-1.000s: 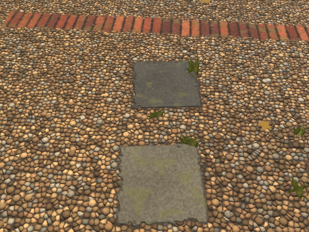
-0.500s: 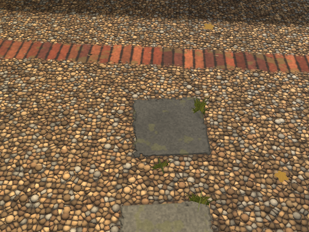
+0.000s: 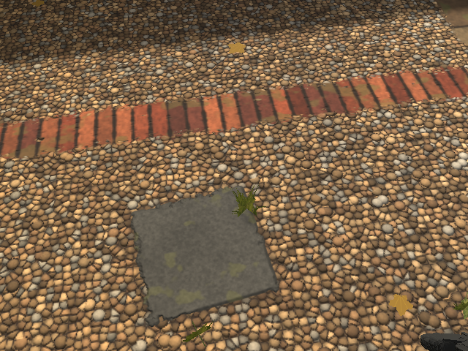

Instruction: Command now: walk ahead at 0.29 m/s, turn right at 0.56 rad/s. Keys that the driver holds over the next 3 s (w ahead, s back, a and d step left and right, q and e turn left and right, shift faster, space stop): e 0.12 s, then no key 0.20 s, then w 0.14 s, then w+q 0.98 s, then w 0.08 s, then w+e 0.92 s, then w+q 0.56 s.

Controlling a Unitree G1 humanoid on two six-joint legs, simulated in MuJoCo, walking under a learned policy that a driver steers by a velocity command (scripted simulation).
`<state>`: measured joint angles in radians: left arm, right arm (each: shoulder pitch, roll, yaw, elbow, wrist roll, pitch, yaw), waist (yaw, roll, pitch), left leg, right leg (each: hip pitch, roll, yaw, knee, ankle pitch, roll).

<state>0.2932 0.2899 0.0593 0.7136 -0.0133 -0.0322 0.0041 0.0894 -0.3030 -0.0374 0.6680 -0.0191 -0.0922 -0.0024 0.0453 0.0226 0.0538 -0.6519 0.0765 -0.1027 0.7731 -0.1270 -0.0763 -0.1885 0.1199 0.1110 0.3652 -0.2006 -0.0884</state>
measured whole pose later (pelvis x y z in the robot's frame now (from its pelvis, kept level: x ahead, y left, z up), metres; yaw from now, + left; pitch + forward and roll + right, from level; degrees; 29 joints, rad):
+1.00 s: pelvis +0.36 +0.08 -0.03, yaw +4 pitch +2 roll +0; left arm 0.36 0.30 0.06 0.82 -0.01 -0.07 0.01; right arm 0.11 -0.30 -0.06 0.66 0.02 -0.04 0.05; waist 0.05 0.00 0.05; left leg -0.49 -0.05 0.03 0.65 -0.20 0.08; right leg -0.20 -0.08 -0.01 1.06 -0.50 0.04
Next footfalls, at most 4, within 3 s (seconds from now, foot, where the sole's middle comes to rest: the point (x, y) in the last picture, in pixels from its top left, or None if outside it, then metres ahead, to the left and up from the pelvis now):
0.14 left None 0.27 0.13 -0.78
0.50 right None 0.17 -0.09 -0.78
0.92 left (200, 334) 0.48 0.17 -0.78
1.42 right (253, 233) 0.80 0.03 -0.78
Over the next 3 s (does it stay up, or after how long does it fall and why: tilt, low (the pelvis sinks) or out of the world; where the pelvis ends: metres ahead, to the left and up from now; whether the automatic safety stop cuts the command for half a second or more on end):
stays up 1.44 0.25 -0.03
